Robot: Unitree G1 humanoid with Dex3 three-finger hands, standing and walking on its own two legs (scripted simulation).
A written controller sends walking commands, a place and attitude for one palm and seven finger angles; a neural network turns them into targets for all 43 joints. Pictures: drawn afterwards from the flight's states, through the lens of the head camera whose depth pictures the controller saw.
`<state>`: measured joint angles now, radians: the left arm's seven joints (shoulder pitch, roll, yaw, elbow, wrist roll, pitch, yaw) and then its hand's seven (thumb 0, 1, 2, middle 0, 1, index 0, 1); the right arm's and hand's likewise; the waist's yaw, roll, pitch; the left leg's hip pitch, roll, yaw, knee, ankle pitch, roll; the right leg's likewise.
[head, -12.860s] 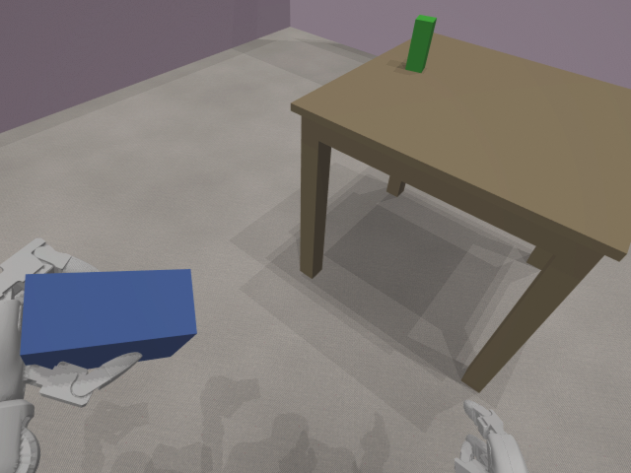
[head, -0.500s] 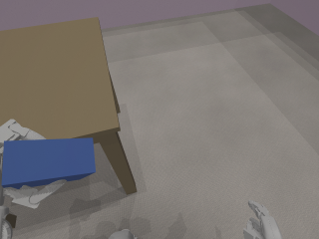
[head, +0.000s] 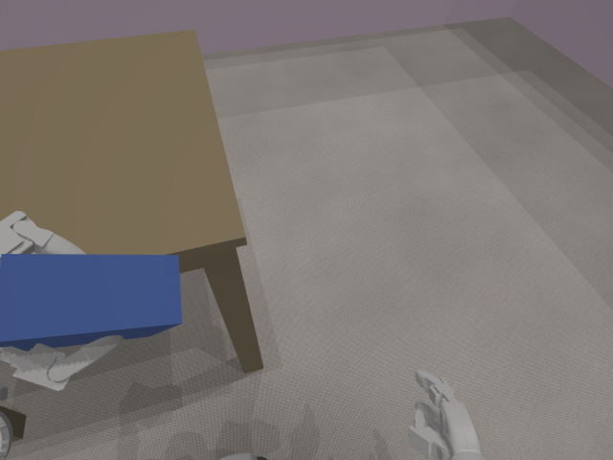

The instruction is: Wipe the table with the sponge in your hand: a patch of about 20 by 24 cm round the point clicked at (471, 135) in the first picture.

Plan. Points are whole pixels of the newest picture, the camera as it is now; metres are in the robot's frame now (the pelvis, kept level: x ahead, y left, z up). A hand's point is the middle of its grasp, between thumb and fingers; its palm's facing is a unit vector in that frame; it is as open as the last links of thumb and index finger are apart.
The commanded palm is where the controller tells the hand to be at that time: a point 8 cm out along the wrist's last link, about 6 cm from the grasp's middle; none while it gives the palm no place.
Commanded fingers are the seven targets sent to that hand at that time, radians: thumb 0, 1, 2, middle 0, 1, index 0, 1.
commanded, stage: come to a stop and stand still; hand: left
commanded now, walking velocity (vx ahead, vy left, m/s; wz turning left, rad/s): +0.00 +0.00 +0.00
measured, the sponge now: (117, 302) +0.23 +0.20 +0.15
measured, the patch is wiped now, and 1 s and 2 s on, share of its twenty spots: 0.00 0.00 0.00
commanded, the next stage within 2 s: look again from close up in 1.48 s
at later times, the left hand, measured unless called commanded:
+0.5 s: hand (72, 366) +0.17 +0.21 +0.17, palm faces +0.38 -0.83 -0.41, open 10.1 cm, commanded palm +0.12 +0.26 +0.18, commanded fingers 0.00 0.10 1.30 -1.20 -1.60 -1.20 -1.60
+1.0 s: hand (42, 366) +0.17 +0.24 +0.16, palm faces +0.38 -0.84 -0.39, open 10.1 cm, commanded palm +0.11 +0.28 +0.18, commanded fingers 0.00 0.10 1.30 -1.20 -1.60 -1.20 -1.60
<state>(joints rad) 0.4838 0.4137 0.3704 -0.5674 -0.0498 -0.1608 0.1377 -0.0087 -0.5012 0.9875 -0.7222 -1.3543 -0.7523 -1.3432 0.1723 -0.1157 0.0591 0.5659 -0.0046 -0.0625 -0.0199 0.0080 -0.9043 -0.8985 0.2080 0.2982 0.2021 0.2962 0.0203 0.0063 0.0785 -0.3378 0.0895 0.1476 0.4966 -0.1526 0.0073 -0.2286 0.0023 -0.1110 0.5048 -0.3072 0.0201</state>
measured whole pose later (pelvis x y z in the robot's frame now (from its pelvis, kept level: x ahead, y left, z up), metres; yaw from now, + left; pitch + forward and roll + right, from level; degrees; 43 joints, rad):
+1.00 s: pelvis -0.05 +0.00 +0.00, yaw +0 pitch -1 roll -1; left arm 0.47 0.35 0.31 -0.48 -0.02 -0.17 0.16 -0.01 -0.50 0.99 -0.73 -1.35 -0.76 -1.34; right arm 0.23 -0.20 0.03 0.60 -0.01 -0.05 -0.06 0.01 -0.91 -0.90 0.20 0.30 0.20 0.30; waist 0.01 -0.01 0.05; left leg -0.28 0.01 0.06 0.51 -0.22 0.02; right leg -0.27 0.01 -0.11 0.46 -0.17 -0.04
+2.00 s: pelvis -0.03 +0.02 +0.00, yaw +0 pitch -1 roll -1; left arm 0.41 0.39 0.37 -0.42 -0.04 -0.24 0.10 -0.01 -0.50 0.99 -0.73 -1.35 -0.76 -1.34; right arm 0.25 -0.18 0.03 0.58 0.00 -0.14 -0.03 0.01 -0.91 -0.90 0.20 0.30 0.20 0.30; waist 0.04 -0.05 0.05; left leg -0.23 -0.02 0.07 0.48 -0.24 0.05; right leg -0.23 -0.02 -0.09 0.45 -0.20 -0.01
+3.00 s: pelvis +0.06 +0.10 -0.01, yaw -8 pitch +0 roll +1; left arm 0.49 0.40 0.41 -0.48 -0.05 -0.25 0.11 -0.01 -0.50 1.00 -0.73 -1.35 -0.76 -1.35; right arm 0.20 -0.23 -0.01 0.60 -0.01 -0.03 0.01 0.01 -0.91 -0.90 0.20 0.30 0.20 0.30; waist 0.00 0.02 0.07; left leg -0.54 -0.01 -0.02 1.21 -0.36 -0.02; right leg -0.31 -0.03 -0.14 0.62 -0.31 -0.06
